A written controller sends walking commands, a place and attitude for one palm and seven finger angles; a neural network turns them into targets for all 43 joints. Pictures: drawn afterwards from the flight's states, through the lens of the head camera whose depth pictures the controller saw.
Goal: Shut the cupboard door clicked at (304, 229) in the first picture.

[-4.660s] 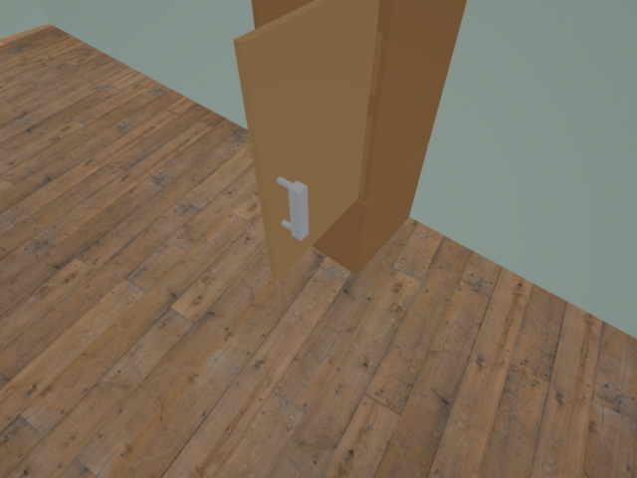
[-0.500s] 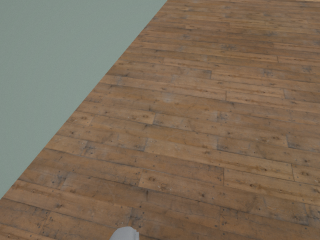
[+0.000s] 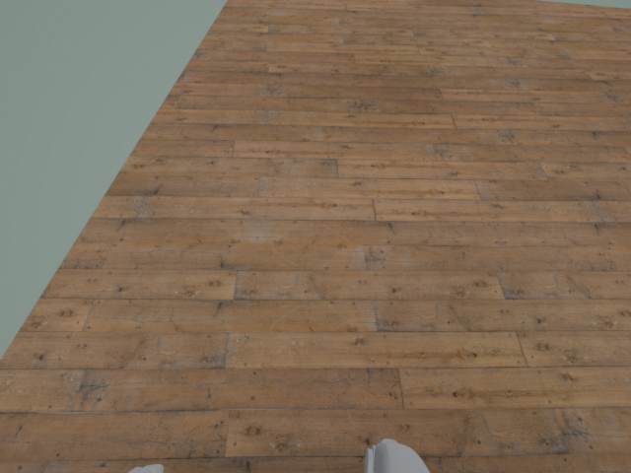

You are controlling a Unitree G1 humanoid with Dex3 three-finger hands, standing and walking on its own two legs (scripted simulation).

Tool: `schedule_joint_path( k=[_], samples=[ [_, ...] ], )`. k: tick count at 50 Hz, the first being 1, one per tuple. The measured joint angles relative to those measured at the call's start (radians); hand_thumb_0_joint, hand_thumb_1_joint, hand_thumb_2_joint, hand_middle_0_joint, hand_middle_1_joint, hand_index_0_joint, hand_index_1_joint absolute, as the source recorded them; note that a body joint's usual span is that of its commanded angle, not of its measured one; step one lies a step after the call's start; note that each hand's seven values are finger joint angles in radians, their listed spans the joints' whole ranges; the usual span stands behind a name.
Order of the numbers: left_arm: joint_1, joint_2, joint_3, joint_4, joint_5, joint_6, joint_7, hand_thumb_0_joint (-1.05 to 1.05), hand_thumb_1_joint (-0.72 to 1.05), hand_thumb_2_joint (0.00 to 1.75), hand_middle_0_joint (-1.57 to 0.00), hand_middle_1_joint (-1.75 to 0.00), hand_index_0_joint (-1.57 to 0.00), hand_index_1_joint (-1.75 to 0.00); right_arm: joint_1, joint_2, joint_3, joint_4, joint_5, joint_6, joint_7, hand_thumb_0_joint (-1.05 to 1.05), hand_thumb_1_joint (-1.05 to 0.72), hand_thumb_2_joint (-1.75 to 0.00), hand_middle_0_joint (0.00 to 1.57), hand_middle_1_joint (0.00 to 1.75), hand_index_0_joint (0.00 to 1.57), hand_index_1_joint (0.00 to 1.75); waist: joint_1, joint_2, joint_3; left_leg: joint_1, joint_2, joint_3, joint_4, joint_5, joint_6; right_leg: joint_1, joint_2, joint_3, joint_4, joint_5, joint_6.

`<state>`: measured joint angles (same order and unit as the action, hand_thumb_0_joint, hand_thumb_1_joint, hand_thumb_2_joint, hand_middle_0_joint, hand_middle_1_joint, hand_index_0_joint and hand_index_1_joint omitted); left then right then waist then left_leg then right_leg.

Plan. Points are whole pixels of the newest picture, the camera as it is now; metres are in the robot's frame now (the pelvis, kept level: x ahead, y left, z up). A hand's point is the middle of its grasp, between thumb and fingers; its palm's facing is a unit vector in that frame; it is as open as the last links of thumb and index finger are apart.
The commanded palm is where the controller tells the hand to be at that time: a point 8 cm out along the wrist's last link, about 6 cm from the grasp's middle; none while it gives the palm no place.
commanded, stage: walk around to get in front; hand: left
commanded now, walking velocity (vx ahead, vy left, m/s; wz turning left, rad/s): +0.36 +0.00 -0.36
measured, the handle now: out of the picture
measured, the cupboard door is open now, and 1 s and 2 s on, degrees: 93 93 93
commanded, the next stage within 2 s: walk to a spot facing it in 0.42 s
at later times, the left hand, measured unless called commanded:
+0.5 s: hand (253, 379) +0.27 +0.12 -0.17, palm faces -0.06 -0.98 -0.21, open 7.2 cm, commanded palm none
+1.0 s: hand (281, 263) +0.49 +0.10 -0.16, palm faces +0.11 -0.96 -0.24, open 7.4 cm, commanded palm none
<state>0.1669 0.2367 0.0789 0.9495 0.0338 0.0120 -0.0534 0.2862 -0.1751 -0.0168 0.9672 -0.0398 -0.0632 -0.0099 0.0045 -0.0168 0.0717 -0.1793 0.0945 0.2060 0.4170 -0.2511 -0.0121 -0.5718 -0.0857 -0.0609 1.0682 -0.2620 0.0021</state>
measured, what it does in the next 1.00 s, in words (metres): walks ahead: right foot, then left foot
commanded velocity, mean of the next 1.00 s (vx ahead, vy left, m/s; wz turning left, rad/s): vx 0.17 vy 0.00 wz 0.25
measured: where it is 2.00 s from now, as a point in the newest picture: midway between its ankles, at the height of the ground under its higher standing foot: (374, 387)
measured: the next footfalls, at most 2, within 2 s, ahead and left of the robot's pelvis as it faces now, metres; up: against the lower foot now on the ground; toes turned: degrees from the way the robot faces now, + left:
right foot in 0.18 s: +0.19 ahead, -0.15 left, +0.00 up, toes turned -12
left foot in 0.62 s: +0.46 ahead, +0.04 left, +0.00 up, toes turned +3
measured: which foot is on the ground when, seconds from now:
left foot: down 0.00-0.18, up 0.20-0.60, down 0.62-1.00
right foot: up 0.00-0.16, down 0.18-0.64, up 0.66-1.00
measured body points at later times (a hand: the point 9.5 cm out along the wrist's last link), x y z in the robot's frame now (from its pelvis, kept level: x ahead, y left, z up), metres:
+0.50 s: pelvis +0.24 -0.07 +0.00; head +0.27 -0.07 +0.45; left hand +0.27 +0.17 -0.16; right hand +0.30 -0.32 -0.15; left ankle +0.34 +0.06 -0.70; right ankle +0.15 -0.14 -0.74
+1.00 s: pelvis +0.39 -0.11 -0.01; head +0.43 -0.11 +0.43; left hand +0.48 +0.15 -0.15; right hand +0.43 -0.35 -0.17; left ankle +0.42 +0.03 -0.74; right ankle +0.42 -0.23 -0.73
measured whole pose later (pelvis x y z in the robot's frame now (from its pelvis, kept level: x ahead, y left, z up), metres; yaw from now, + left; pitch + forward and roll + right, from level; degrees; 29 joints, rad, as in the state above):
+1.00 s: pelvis +0.39 -0.11 -0.01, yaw +7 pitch +1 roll +0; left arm 0.10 0.19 0.06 0.92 0.01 0.02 0.00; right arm 0.24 -0.20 -0.06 1.00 -0.03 0.04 0.00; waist -0.04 0.02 0.07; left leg -0.37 0.00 -0.06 0.56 -0.21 -0.02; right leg -0.38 -0.04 -0.03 0.68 -0.32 0.07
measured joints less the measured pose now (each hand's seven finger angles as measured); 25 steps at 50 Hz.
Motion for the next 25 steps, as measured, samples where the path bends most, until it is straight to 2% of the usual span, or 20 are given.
schedule_joint_path(
  k=[4,8,9,10,12,13,15,17,20,25],
  samples=[
    [-0.053,-0.009,-0.008,-0.019,0.0,0.002,-0.004,0.0,0.91,0.9,-0.19,-0.3,-0.19,-0.3,0.07,-0.015,-0.012,0.042,-0.002,0.012,0.008,0.0,-0.91,-0.9,0.2,0.3,0.21,0.3,-0.035,0.022,0.001,0.076,0.013,0.041,-0.029,-0.045,-0.029,0.014,-0.017,-0.023,-0.244,0.039,0.001],
    [-0.093,-0.011,-0.017,-0.028,0.001,-0.012,-0.005,0.0,0.91,0.9,-0.19,-0.3,-0.19,-0.3,0.136,-0.029,-0.017,0.077,-0.003,0.025,0.013,0.01,-0.91,-0.9,0.2,0.3,0.21,0.3,-0.067,0.034,0.0,0.125,0.042,0.068,0.034,-0.141,-0.075,0.109,0.009,-0.057,-0.426,0.042,-0.02],
    [-0.099,-0.011,-0.019,-0.03,0.001,-0.026,-0.003,0.0,0.91,0.9,-0.19,-0.3,-0.19,-0.3,0.151,-0.03,-0.018,0.088,0.001,0.029,0.016,0.01,-0.91,-0.9,0.2,0.3,0.21,0.3,-0.067,0.036,0.0,0.112,0.06,0.065,0.105,-0.18,-0.077,0.14,0.021,-0.062,-0.454,0.03,-0.038],
    [-0.107,-0.017,-0.018,-0.03,0.001,-0.043,0.003,0.0,0.91,0.9,-0.19,-0.3,-0.19,-0.3,0.148,-0.033,-0.018,0.103,0.008,0.039,0.017,0.01,-0.91,-0.9,0.2,0.3,0.2,0.3,-0.063,0.044,0.008,0.072,0.074,0.035,0.238,-0.217,-0.065,0.138,0.034,-0.064,-0.417,0.002,-0.052],
    [-0.104,-0.031,-0.025,-0.025,-0.01,-0.067,0.017,0.0,0.91,0.9,-0.19,-0.3,-0.2,-0.3,0.121,-0.037,-0.018,0.122,0.018,0.057,0.019,0.01,-0.91,-0.9,0.2,0.3,0.2,0.3,-0.063,0.047,0.025,-0.047,0.053,-0.063,0.546,-0.251,-0.043,0.169,0.047,-0.069,-0.389,-0.041,-0.066],
    [-0.093,-0.039,-0.028,-0.02,-0.014,-0.071,0.025,0.0,0.91,0.9,-0.19,-0.3,-0.2,-0.3,0.104,-0.037,-0.02,0.125,0.02,0.059,0.018,0.01,-0.91,-0.9,0.2,0.3,0.2,0.3,-0.061,0.045,0.028,-0.103,0.04,-0.091,0.655,-0.23,-0.038,0.199,0.053,-0.071,-0.41,-0.043,-0.063],
    [-0.057,-0.052,-0.035,-0.001,-0.018,-0.073,0.037,0.0,0.91,0.9,-0.19,-0.3,-0.2,-0.3,0.064,-0.034,-0.023,0.118,0.019,0.059,0.014,0.01,-0.91,-0.9,0.2,0.29,0.2,0.3,-0.056,0.037,0.02,-0.199,0.032,-0.112,0.748,-0.176,-0.037,0.266,0.068,-0.07,-0.48,-0.034,-0.066],
    [-0.014,-0.063,-0.037,0.026,-0.019,-0.074,0.045,-0.01,0.91,0.9,-0.2,-0.3,-0.2,-0.3,0.021,-0.028,-0.026,0.097,0.015,0.056,0.013,0.01,-0.91,-0.9,0.2,0.29,0.2,0.3,-0.052,0.026,0.005,-0.271,0.035,-0.114,0.716,-0.131,-0.041,0.329,0.081,-0.066,-0.559,-0.023,-0.072],
    [0.04,-0.046,-0.021,0.061,-0.02,-0.082,0.057,-0.02,0.95,0.9,-0.2,-0.3,-0.2,-0.3,-0.035,-0.015,-0.029,0.062,0.012,0.047,0.019,0.01,-0.91,-0.9,0.2,0.29,0.2,0.3,-0.039,0.015,-0.019,-0.341,0.039,-0.119,0.594,-0.057,-0.046,0.411,0.099,-0.065,-0.655,-0.014,-0.076],
    [0.12,-0.037,-0.03,0.125,-0.015,-0.083,0.05,-0.02,0.94,0.9,-0.2,-0.3,-0.2,-0.3,-0.119,-0.004,-0.029,0.031,0.013,0.04,0.033,0.01,-0.91,-0.9,0.19,0.29,0.2,0.3,-0.011,0.013,-0.037,-0.361,0.031,-0.11,0.372,0.041,-0.039,0.529,0.119,-0.067,-0.728,-0.054,-0.065]
  ],
)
